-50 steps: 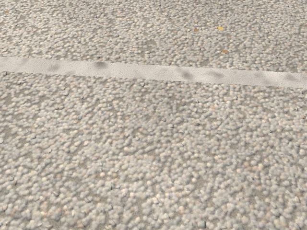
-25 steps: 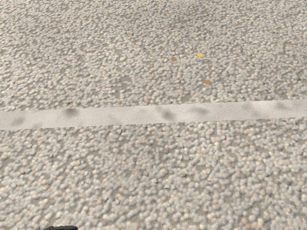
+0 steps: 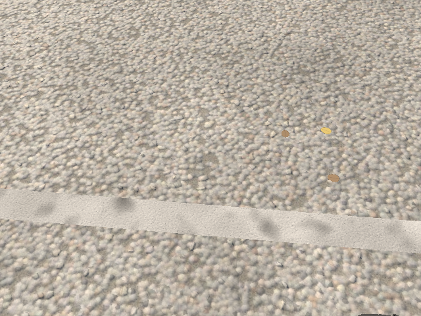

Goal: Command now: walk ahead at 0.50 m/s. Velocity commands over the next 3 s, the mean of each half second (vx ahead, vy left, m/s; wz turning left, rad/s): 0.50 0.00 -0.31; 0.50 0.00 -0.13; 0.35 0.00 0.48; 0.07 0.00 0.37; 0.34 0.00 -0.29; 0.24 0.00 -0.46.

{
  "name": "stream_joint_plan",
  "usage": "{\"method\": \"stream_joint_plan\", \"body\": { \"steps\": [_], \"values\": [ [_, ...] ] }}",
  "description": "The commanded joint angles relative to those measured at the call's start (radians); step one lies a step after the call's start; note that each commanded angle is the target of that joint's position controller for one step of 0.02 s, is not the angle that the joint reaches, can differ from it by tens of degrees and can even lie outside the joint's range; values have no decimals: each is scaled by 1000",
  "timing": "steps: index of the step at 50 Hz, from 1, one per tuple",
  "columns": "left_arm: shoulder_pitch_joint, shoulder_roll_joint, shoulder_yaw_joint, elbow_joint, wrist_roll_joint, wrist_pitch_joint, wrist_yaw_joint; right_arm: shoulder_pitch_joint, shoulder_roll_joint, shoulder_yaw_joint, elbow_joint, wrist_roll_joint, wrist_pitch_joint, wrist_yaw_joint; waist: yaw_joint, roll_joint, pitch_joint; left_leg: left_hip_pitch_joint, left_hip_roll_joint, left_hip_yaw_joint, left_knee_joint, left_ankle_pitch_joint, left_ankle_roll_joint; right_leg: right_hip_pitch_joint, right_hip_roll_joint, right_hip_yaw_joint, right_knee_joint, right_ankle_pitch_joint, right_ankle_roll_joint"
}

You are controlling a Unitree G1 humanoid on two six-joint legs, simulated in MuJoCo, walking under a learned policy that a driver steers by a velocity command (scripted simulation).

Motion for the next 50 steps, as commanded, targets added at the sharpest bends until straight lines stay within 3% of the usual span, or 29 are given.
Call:
{"method": "stream_joint_plan", "body": {
  "steps": [1,2,3,4,5,6,7,9,11,13,16,19,22,25,28,29,30,31,32,33,34,35,36,37,39,42,46,50],
  "values": [
    [-28,176,36,-35,-5,9,9,82,-146,-47,-32,-2,-21,5,-127,-127,-37,192,-56,45,-39,-65,51,-6,-269,81,183,807,-127],
    [-34,148,25,-45,0,11,9,261,-199,-73,23,-7,-20,-2,-198,-100,-150,457,-39,22,-15,-39,86,-114,-212,41,395,794,-96],
    [52,63,-2,-65,13,1,2,413,-292,-96,49,-29,-19,-11,-195,73,-313,867,221,-336,-9,-95,206,-478,-98,2,782,434,-37],
    [98,2,-24,-52,7,-22,-5,445,-273,-84,58,-20,-15,-7,-180,235,-418,1009,352,-708,-175,-250,284,-708,29,117,1007,-238,-17],
    [2,115,8,-63,-26,-37,-9,401,-198,-62,53,-12,-18,-10,-198,150,-306,923,318,-632,-208,-344,228,-813,-29,202,1108,-221,-38],
    [-76,142,15,-90,-40,-43,-7,310,-165,-51,33,-11,-21,-14,-176,106,-176,769,294,-482,-233,-307,184,-847,-82,172,1097,-123,-53],
    [-112,138,20,-93,-32,-40,2,235,-131,-40,22,-19,-25,-14,-143,43,-107,618,259,-373,-273,-255,159,-801,-129,156,1044,-29,-55],
    [-76,98,28,-80,-23,-9,7,173,-82,-28,27,-38,-34,-9,-80,73,-45,442,201,-221,-345,-182,126,-685,-177,167,965,67,-55],
    [-57,58,27,-75,-25,15,8,182,-89,-31,43,-39,-40,-14,-61,67,-18,390,187,-129,-386,-117,129,-675,-184,167,934,107,-49],
    [-101,61,32,-94,-20,26,9,205,-115,-38,55,-43,-43,-25,-62,42,11,396,186,-62,-405,-44,131,-742,-182,182,878,190,-38],
    [-170,60,36,-122,-9,22,-1,231,-127,-40,65,-45,-39,-43,-73,25,30,441,176,24,-413,33,118,-805,-165,188,733,342,-24],
    [-262,45,26,-156,-4,16,-20,248,-140,-40,64,-39,-34,-55,-98,14,53,462,160,111,-425,64,95,-779,-152,116,574,450,-24],
    [-364,24,12,-206,-2,17,-38,320,-153,-45,84,-29,-19,-62,-137,-6,90,571,190,152,-404,120,91,-820,-144,70,477,441,-36],
    [-423,24,6,-258,-6,18,-60,352,-171,-53,91,-19,7,-64,-144,-1,102,696,228,184,-327,269,89,-851,-121,17,424,333,-59],
    [-358,74,28,-281,-10,21,-75,312,-215,-65,67,-8,28,-75,-73,63,23,725,234,224,-137,750,62,-663,-30,-74,422,179,-110],
    [-261,109,46,-265,-12,22,-74,304,-226,-67,64,-7,34,-76,-16,79,-33,703,228,224,2,843,53,-526,6,-82,411,146,-136],
    [-101,163,77,-227,-12,22,-63,284,-223,-62,61,-3,34,-74,74,59,-115,612,190,238,209,767,24,-280,37,-61,313,228,-176],
    [44,252,105,-189,-7,31,-37,301,-185,-48,43,-22,21,-69,109,-83,-217,338,136,237,525,336,-13,41,-131,202,302,250,-237],
    [4,310,104,-204,-10,22,-33,395,-44,-5,11,-25,-15,-45,-15,-287,-320,-62,-101,100,889,-546,-70,323,-391,794,152,176,-449],
    [49,221,75,-195,4,20,-33,297,-135,-24,6,23,-59,-25,51,-154,-364,-157,-65,-95,940,-544,-43,332,-397,812,64,163,-419],
    [-4,174,63,-200,9,10,-31,210,-156,-31,-21,52,-73,-21,47,-130,-231,-210,-14,-87,909,-483,-17,225,-360,632,77,225,-364],
    [-89,138,51,-212,5,0,-35,187,-145,-30,-17,38,-74,-28,-3,-35,-134,-173,42,-80,803,-405,-10,54,-313,492,69,323,-317],
    [-154,93,36,-224,9,-6,-34,179,-157,-42,-3,11,-63,-37,-37,-28,-91,-111,74,-74,720,-366,-14,-69,-274,396,54,393,-287],
    [-186,73,28,-232,20,-10,-31,216,-152,-45,14,8,-45,-35,-68,-40,-71,-47,94,-77,692,-336,-18,-151,-256,336,24,421,-276],
    [-179,96,31,-220,20,-21,-28,254,-119,-42,28,5,-13,-35,-95,-51,-50,-12,110,-71,626,-301,-33,-229,-251,275,-28,460,-270],
    [-139,133,40,-194,25,-34,-14,186,-105,-36,5,-5,9,-40,-82,-58,-1,-99,115,-69,500,-156,-58,-242,-240,172,-75,516,-249],
    [-126,133,34,-180,27,-36,-3,87,-90,-27,-23,0,2,-26,-41,-78,28,-82,68,-47,236,107,-42,-226,-190,29,-103,467,-179],
    [-69,144,35,-146,21,-31,2,-12,-75,-13,-66,4,-3,-6,2,-75,65,-108,29,-15,91,151,-16,-95,-234,-21,-98,481,-156]
  ]
}}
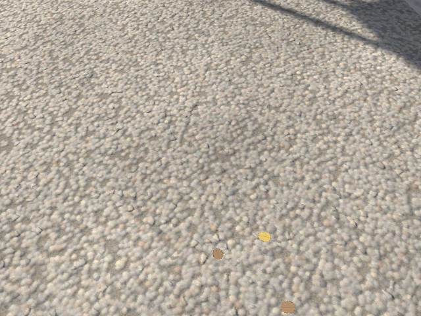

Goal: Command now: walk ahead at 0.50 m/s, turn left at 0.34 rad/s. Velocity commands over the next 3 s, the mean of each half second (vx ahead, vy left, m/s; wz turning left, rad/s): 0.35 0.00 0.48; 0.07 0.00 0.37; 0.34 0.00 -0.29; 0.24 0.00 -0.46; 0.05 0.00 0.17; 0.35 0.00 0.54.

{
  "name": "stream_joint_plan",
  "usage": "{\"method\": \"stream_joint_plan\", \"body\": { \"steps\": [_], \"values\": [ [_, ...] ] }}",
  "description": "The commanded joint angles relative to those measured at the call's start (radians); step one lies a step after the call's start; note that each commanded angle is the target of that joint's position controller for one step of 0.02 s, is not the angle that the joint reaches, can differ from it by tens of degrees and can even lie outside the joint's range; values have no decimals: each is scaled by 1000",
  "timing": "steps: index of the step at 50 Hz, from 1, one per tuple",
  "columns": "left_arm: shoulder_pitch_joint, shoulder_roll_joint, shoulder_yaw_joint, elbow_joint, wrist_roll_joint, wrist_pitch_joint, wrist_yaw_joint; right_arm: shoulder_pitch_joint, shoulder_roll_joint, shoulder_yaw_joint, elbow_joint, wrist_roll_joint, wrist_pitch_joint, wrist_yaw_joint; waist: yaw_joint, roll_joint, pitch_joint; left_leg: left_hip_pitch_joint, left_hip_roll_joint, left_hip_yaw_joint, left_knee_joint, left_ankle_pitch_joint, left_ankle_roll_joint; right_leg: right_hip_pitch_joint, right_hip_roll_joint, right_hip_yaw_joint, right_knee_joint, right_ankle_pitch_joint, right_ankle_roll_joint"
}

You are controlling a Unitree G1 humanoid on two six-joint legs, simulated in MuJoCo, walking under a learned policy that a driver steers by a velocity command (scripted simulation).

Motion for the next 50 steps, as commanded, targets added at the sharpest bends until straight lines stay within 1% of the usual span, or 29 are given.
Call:
{"method": "stream_joint_plan", "body": {
  "steps": [1,3,5,7,8,9,10,11,12,13,16,19,21,25,28,29,30,31,32,33,35,37,40,44,46,47,48,49,50],
  "values": [
    [46,157,36,-17,-6,0,9,-150,-43,4,-104,2,-17,19,43,-90,66,-4,-36,35,-79,16,24,7,-296,17,-42,430,-96],
    [44,165,38,-14,-11,18,15,-160,-52,2,-128,2,-19,37,29,-102,60,-15,-60,61,-98,-80,49,93,-328,0,25,584,-81],
    [10,197,46,-29,-15,33,28,-105,-87,-14,-136,0,-15,49,-20,-146,1,90,-118,119,-86,-197,85,133,-337,-28,157,926,-56],
    [-27,215,46,-44,-16,50,40,131,-165,-56,-91,0,-7,44,-154,-145,-127,412,-188,140,-133,-200,139,52,-299,-68,484,1051,-11],
    [-14,198,35,-66,-5,42,44,283,-250,-85,-70,-5,2,24,-208,-23,-235,716,-51,-90,-149,-185,204,-182,-252,-76,798,749,27],
    [106,35,-15,-98,19,10,15,282,-307,-93,-74,3,-3,24,-89,216,-336,1070,190,-659,-237,-330,412,-646,-16,34,1144,-251,93],
    [0,126,-1,-110,-22,-32,-2,302,-236,-70,-88,-7,-4,21,-161,129,-392,1129,203,-772,-345,-311,409,-769,-17,216,1251,-322,72],
    [-83,164,7,-138,-52,-54,-10,238,-192,-60,-104,-14,-8,15,-163,83,-255,1031,178,-601,-339,-145,358,-837,-73,222,1233,-254,55],
    [-107,162,6,-142,-40,-61,-3,163,-166,-52,-128,-12,-11,14,-121,-27,-175,868,139,-468,-327,66,326,-793,-117,211,1157,-187,54],
    [-114,174,18,-138,-12,-54,7,103,-140,-45,-146,-10,-8,12,-80,-80,-113,712,105,-367,-329,226,306,-729,-141,193,1087,-167,68],
    [-62,149,23,-157,0,-5,22,60,-146,-41,-175,-23,1,0,-7,-45,-82,492,56,-256,-361,415,295,-604,-157,176,947,-145,107],
    [-96,115,11,-182,6,18,35,70,-195,-59,-186,-13,16,-19,-11,3,-107,427,-10,-177,-342,461,253,-560,-109,142,720,4,139],
    [-137,110,6,-195,3,22,32,78,-192,-60,-193,2,40,-33,-31,35,-146,424,-45,-160,-314,388,207,-507,-77,140,592,143,148],
    [-236,127,7,-233,-7,27,17,106,-176,-56,-202,0,76,-49,-72,66,-143,475,-41,-256,-252,173,165,-494,-43,171,427,194,150],
    [-204,160,22,-236,-2,13,8,71,-164,-52,-231,-4,83,-53,-38,93,-123,524,-39,-370,-172,40,141,-449,-41,200,291,170,118],
    [-164,168,27,-229,2,3,9,50,-154,-48,-245,-3,82,-53,-8,91,-125,507,-72,-371,-117,-16,113,-365,-62,196,196,283,93],
    [-117,223,40,-230,20,-2,17,58,-106,-32,-268,-18,75,-52,-6,11,-189,420,-130,-317,37,-167,68,-190,-214,302,210,509,31],
    [-109,261,42,-246,41,11,30,198,-55,-20,-262,-31,67,-49,-78,-225,-253,217,-267,-187,260,-743,4,32,-445,522,262,937,-124],
    [-52,246,46,-224,27,30,27,262,-130,-29,-266,-16,64,-40,-78,-364,-331,93,-236,-122,458,-863,-39,87,-583,754,224,833,-256],
    [-78,188,32,-249,13,36,28,224,-203,-50,-243,-7,73,-41,-47,-233,-275,65,-191,-132,572,-784,-68,38,-505,677,216,679,-239],
    [-129,145,14,-259,12,55,27,132,-194,-54,-241,-6,109,-52,-32,-129,-169,60,-164,-102,621,-670,-94,-111,-384,468,197,502,-167],
    [-174,164,15,-256,15,70,28,124,-138,-39,-255,-5,123,-51,-58,-153,-110,146,-153,-66,535,-605,-96,-251,-314,359,147,414,-149],
    [-185,168,19,-249,11,81,27,126,-85,-16,-260,-12,114,-47,-57,-208,-138,263,-145,-6,301,-585,-94,-269,-283,272,139,441,-155],
    [-149,188,24,-226,-6,90,22,104,-97,-12,-262,-17,107,-32,-29,-240,-167,388,-129,21,37,-477,-67,-242,-316,289,154,346,-165],
    [-152,179,17,-216,-17,96,18,145,-91,-13,-238,-22,106,-22,-60,-222,-142,513,-149,57,-181,-327,-27,-307,-291,268,180,205,-124],
    [-106,159,10,-195,-20,94,15,142,-106,-15,-241,-31,106,-20,-58,-198,-123,578,-136,28,-262,-278,4,-363,-264,253,194,101,-65],
    [-88,102,-9,-194,0,86,6,163,-144,-17,-249,-48,107,-26,-45,-60,-141,663,7,-152,-324,-301,55,-459,-197,179,307,-96,24],
    [-87,48,-23,-219,17,74,0,130,-178,-19,-243,-53,110,-26,-1,170,-112,552,134,-297,-377,-518,150,-508,-87,60,376,-197,88],
    [-182,131,-6,-232,4,68,4,136,-195,-30,-251,-54,101,-23,-87,177,-37,446,155,-390,-489,-827,207,-507,-81,83,492,-189,99]
  ]
}}
Over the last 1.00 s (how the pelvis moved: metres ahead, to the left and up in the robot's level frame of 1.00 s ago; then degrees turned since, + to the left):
0.56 -0.08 0.01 -14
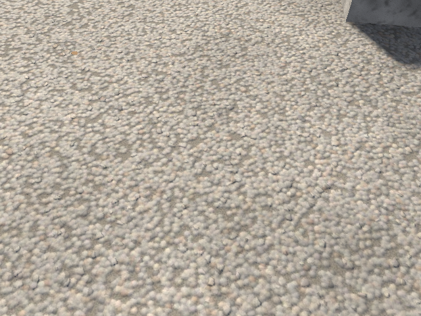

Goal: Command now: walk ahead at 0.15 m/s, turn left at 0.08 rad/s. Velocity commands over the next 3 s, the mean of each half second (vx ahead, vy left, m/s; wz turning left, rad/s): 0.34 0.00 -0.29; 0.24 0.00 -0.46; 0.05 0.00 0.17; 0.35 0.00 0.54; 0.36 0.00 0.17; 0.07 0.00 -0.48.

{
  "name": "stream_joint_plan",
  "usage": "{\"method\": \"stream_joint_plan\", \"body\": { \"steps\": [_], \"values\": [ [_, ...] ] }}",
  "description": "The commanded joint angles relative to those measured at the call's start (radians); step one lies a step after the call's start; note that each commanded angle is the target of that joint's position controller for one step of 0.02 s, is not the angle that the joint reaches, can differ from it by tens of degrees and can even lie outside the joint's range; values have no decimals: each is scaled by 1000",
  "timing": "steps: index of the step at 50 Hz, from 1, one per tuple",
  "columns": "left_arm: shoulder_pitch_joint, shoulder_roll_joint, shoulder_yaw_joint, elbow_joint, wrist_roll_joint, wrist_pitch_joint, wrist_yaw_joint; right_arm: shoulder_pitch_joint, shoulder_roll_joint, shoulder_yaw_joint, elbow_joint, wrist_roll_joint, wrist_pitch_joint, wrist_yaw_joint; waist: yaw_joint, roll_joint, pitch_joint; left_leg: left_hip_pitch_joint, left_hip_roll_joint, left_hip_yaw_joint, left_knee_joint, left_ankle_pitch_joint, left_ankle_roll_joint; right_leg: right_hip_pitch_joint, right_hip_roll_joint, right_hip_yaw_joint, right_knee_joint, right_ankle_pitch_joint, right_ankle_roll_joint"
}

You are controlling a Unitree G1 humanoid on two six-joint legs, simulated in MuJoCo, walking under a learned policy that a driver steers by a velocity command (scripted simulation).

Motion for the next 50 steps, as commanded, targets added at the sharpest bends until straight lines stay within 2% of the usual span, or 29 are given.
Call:
{"method": "stream_joint_plan", "body": {
  "steps": [1,3,6,10,14,17,18,19,20,21,22,23,24,25,28,31,33,35,37,39,40,41,42,43,44,45,46,48,50],
  "values": [
    [-124,151,36,-109,-20,-34,-3,54,-230,-62,-49,-16,-30,-5,-81,253,38,31,299,-424,-414,-473,210,-183,28,-6,225,-170,0],
    [-69,167,55,-77,-29,-32,1,76,-193,-55,-28,4,-67,-16,-71,247,63,151,301,-401,-405,-373,197,-338,-12,42,373,-162,-11],
    [-60,104,44,-57,-34,-51,-12,106,-143,-48,-6,17,-98,-27,-72,151,46,262,279,-283,-399,-174,166,-406,-34,66,370,-34,-27],
    [-95,67,25,-69,-31,-59,-34,96,-169,-65,1,18,-113,-20,-86,149,13,212,259,-122,-405,-27,154,-252,-35,11,191,46,-19],
    [-109,90,20,-95,-33,-47,-47,108,-205,-85,22,35,-116,-2,-90,152,37,162,289,-68,-387,-41,160,-149,-31,-27,93,21,-43],
    [-24,109,28,-76,-31,-45,-51,74,-206,-87,25,47,-107,2,-28,112,33,99,283,-4,-288,-32,124,12,7,-85,12,46,-89],
    [64,135,45,-51,-32,-43,-46,71,-191,-80,25,39,-106,0,15,90,0,47,251,45,-170,81,96,145,45,-100,-5,34,-109],
    [202,200,77,-21,-43,-43,-37,70,-145,-64,16,20,-109,-2,76,-8,-76,-44,185,145,104,202,39,340,5,8,-47,21,-152],
    [299,349,110,-23,-36,-44,-28,47,-75,-38,-73,0,-128,-4,82,-327,-138,-424,3,202,543,-47,-69,575,-246,576,-224,-158,-339],
    [307,295,86,-38,-33,-61,-37,3,-111,-40,-74,20,-159,-2,106,-242,-180,-576,-20,-20,700,-243,-54,627,-313,805,-362,-253,-392],
    [261,240,69,-50,-23,-74,-37,-21,-159,-50,-84,53,-179,11,88,-189,-102,-658,36,-48,747,-186,-21,593,-312,713,-351,-228,-369],
    [215,201,57,-67,-20,-79,-37,-26,-164,-49,-74,48,-188,14,63,-104,-70,-627,74,-44,711,-107,0,516,-269,603,-327,-148,-335],
    [164,177,49,-81,-20,-75,-35,-31,-161,-50,-69,24,-192,12,34,-40,-33,-585,99,-44,629,-44,2,427,-236,520,-328,-56,-311],
    [125,157,40,-97,-14,-73,-31,-27,-162,-56,-66,9,-187,11,5,-45,-22,-513,116,-48,560,6,0,350,-198,451,-345,24,-293],
    [107,171,45,-110,-17,-72,-15,-34,-136,-53,-70,3,-164,15,-23,-54,-9,-448,90,-18,435,108,-40,261,-148,346,-379,220,-292],
    [117,197,58,-96,-23,-62,8,-135,-91,-36,-97,-2,-157,11,-11,-50,20,-353,31,11,193,249,-72,173,-80,221,-323,538,-243],
    [155,205,65,-80,-32,-47,20,-200,-70,-27,-110,3,-158,19,16,-78,-3,-260,-18,28,69,353,-74,141,-52,200,-279,571,-208],
    [187,204,69,-69,-39,-31,27,-239,-84,-30,-120,15,-154,28,29,-87,-21,-217,-44,11,4,392,-67,162,-65,249,-245,533,-189],
    [184,196,72,-71,-42,-19,33,-242,-112,-41,-124,16,-153,32,19,-90,-31,-195,-46,-26,-57,371,-49,218,-80,314,-188,494,-170],
    [142,192,75,-93,-36,-12,38,-187,-143,-54,-111,12,-159,30,-14,-110,-56,-141,-38,-45,-90,323,-21,266,-85,368,-102,528,-149],
    [105,181,72,-109,-35,-13,37,-117,-156,-60,-93,3,-165,26,-53,-105,-92,-51,-29,-23,-147,388,1,276,-54,348,-17,572,-124],
    [103,139,59,-129,-27,-16,31,-43,-183,-64,-87,-18,-172,21,-80,-59,-196,146,57,-65,-148,559,49,233,3,320,142,492,-91],
    [174,69,36,-145,3,-20,28,18,-229,-66,-92,-34,-168,13,-60,142,-317,424,272,-265,-48,1004,139,40,112,238,419,-40,-42],
    [364,86,27,-128,-18,-21,19,39,-222,-65,-69,-21,-149,18,12,374,-457,593,482,-615,-80,953,338,-153,178,215,685,-490,3],
    [371,184,48,-85,-28,-9,16,-16,-167,-54,-96,6,-132,20,1,206,-404,484,440,-611,-137,638,321,-190,103,240,777,-400,30],
    [243,214,58,-100,-35,8,19,-62,-113,-36,-110,9,-118,16,-28,124,-273,373,364,-459,-158,478,268,-225,77,185,792,-328,49],
    [183,203,57,-107,-32,26,27,-101,-88,-20,-105,3,-107,17,-22,71,-191,242,305,-371,-191,377,235,-216,53,161,747,-284,57],
    [154,154,47,-122,-21,48,30,-153,-98,-18,-85,-9,-95,18,14,109,-89,16,220,-248,-256,296,200,-100,19,127,589,-228,58],
    [170,92,26,-115,-12,42,30,-170,-105,-22,-70,-13,-95,18,25,151,-89,-43,178,-162,-268,369,202,4,19,76,403,-215,57]
  ]
}}
Over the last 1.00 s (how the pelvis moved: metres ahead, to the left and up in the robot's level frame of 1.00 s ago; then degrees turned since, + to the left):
0.35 0.07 -0.01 28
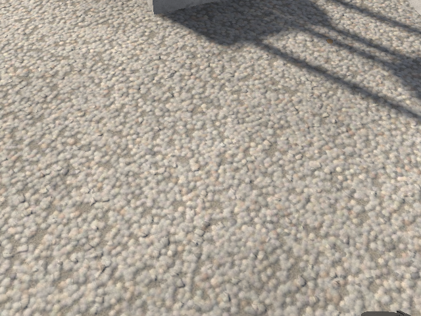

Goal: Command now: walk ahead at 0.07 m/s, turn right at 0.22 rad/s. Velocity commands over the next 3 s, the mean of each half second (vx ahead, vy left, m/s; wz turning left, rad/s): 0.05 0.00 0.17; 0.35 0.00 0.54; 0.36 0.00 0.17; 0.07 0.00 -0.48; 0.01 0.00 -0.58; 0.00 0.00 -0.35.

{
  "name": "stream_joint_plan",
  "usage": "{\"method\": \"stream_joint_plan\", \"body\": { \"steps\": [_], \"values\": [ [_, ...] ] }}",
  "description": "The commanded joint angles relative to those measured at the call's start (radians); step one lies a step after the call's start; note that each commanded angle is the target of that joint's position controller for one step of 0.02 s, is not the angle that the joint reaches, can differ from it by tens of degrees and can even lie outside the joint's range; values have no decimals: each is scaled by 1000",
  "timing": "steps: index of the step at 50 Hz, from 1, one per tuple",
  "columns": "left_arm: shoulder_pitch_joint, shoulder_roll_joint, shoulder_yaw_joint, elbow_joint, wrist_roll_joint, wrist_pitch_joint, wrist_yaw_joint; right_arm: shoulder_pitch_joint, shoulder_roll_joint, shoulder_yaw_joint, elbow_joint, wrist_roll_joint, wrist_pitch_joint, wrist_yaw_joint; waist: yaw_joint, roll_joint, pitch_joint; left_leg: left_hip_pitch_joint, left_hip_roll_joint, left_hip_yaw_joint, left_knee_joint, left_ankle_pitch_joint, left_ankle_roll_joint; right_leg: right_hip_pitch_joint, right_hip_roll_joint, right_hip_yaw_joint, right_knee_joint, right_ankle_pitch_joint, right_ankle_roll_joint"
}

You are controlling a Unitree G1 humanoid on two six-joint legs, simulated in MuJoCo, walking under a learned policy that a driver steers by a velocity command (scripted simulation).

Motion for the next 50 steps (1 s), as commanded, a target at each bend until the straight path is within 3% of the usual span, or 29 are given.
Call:
{"method": "stream_joint_plan", "body": {
  "steps": [1,4,6,7,8,9,10,12,13,16,18,19,20,21,22,23,25,27,29,31,35,36,37,38,39,40,42,45,50],
  "values": [
    [114,21,1,-32,15,-4,2,-45,-127,-31,-45,-1,-3,-4,32,164,-165,91,214,-191,-168,198,187,109,-48,-34,-215,38,6],
    [82,39,0,-30,12,-11,-6,-19,-154,-37,-28,15,9,-8,11,160,-209,127,245,-211,-157,101,199,194,-53,-49,-394,177,-16],
    [91,18,-3,-14,24,-9,-14,-26,-122,-20,-16,24,18,-3,38,137,-179,37,206,-205,-156,-148,150,332,-36,-67,-591,323,-48],
    [68,29,-2,-26,38,-9,-14,6,-97,-8,0,25,17,2,37,117,-151,-24,172,-201,-158,-280,91,387,-52,-41,-652,351,-71],
    [57,82,6,-47,50,-10,-8,28,-84,-1,7,16,13,10,24,47,-131,-84,131,-175,-108,-378,28,420,-153,60,-687,360,-111],
    [13,145,23,-42,47,-9,-5,54,-95,-9,-4,22,12,11,-30,-103,-89,-33,51,-77,-58,-353,-14,250,-195,89,-710,139,-159],
    [-11,100,16,-49,47,-16,-7,16,-121,-15,-6,21,15,6,-9,-127,-63,42,33,-52,9,-270,-38,154,-175,81,-762,-3,-161],
    [-28,100,20,-53,45,-29,-1,24,-127,-26,-4,27,22,-4,-13,-161,-27,13,9,-24,101,-192,-35,149,-185,81,-776,41,-142],
    [-25,108,27,-54,34,-35,3,44,-139,-33,-4,27,27,-6,-11,-171,-24,-10,7,-17,138,-172,-29,166,-212,89,-766,114,-154],
    [-20,107,35,-66,17,-41,22,73,-127,-43,-20,34,37,3,-8,-146,-60,-37,31,-6,252,-214,-7,202,-291,104,-705,372,-207],
    [-35,103,38,-74,10,-40,31,82,-119,-47,-33,34,43,11,-12,-116,-72,-28,47,-8,249,-172,10,207,-299,79,-644,461,-205],
    [-28,101,41,-75,8,-40,33,85,-130,-52,-40,35,45,13,-9,-75,-76,0,56,-30,202,-50,27,193,-270,40,-596,441,-179],
    [0,93,44,-84,16,-37,34,78,-175,-67,-48,34,47,12,22,44,-73,17,82,-118,135,107,58,165,-185,-58,-523,374,-129],
    [-19,72,41,-97,24,-35,34,103,-203,-77,-52,32,48,6,13,169,-92,67,144,-284,28,165,126,103,-76,-161,-372,281,-58],
    [-73,43,33,-125,25,-36,33,190,-230,-84,-40,28,47,3,-38,277,-145,226,231,-502,-79,63,235,-47,28,-157,-218,37,-17],
    [-110,29,26,-146,15,-41,26,279,-243,-84,-25,21,32,4,-87,287,-197,372,308,-664,-160,-136,302,-200,32,-44,-34,-182,-23],
    [-101,53,32,-135,-7,-65,5,242,-224,-76,-39,40,3,-4,-65,160,-168,394,311,-669,-180,-466,265,-313,-33,34,49,-71,-60],
    [-131,68,37,-136,6,-90,-4,163,-202,-66,-62,46,14,-26,-46,146,-125,294,251,-569,-211,-485,207,-240,-57,10,-105,37,-63],
    [-133,37,29,-129,9,-112,-21,138,-212,-70,-76,40,36,-40,-38,167,-118,212,179,-475,-219,-410,185,-104,-22,-36,-260,83,-46],
    [-111,14,22,-114,3,-127,-36,124,-223,-76,-87,44,42,-43,-27,174,-123,148,142,-429,-203,-370,179,24,12,-59,-409,105,-42],
    [-20,36,38,-77,-15,-140,-43,103,-207,-75,-104,58,55,-36,34,158,-114,12,103,-459,-151,-462,143,285,25,-78,-687,327,-53],
    [32,56,48,-65,-13,-139,-36,102,-177,-66,-108,56,53,-34,59,134,-123,-77,73,-435,-83,-502,103,402,-20,-59,-699,323,-67],
    [143,104,60,-53,-1,-139,-25,91,-106,-46,-120,53,47,-31,98,20,-150,-226,3,-340,158,-550,37,543,-193,122,-761,163,-119],
    [190,194,75,-48,36,-134,-28,83,-62,-36,-167,63,31,-28,82,-189,-123,-432,-93,-199,411,-531,8,562,-404,495,-899,-163,-230],
    [127,192,78,-52,39,-139,-31,69,-129,-51,-182,66,18,-24,41,-204,-28,-529,18,-189,568,-453,-4,479,-461,599,-943,-311,-296],
    [84,124,61,-61,18,-142,-24,77,-174,-64,-159,59,16,-19,33,-158,17,-558,41,-177,625,-373,-15,462,-414,505,-940,-275,-280],
    [46,80,44,-64,12,-141,-17,106,-171,-71,-124,44,14,-11,17,-109,9,-524,66,-158,669,-243,-40,446,-328,305,-938,-46,-223],
    [69,71,36,-40,28,-150,-13,66,-125,-59,-124,46,12,2,31,-86,2,-476,85,-123,702,-88,-67,393,-282,97,-960,225,-212],
    [99,99,42,2,21,-142,-14,-34,-94,-43,-145,49,13,21,63,-76,19,-409,105,-66,463,51,-86,395,-270,-88,-966,411,-212]
  ]
}}
Over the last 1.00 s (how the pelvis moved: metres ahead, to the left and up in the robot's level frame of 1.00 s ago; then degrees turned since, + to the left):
0.33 -0.11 0.00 -28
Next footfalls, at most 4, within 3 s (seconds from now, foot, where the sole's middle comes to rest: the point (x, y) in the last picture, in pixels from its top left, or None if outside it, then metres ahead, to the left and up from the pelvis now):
0.16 right None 0.09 -0.15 -0.77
0.74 right None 0.20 -0.13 -0.77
1.20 left None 0.35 0.27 -0.77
1.70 right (164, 262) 0.60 0.17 -0.77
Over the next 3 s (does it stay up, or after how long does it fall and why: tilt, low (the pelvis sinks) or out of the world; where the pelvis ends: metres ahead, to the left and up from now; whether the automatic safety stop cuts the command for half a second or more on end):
stays up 0.49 0.24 0.00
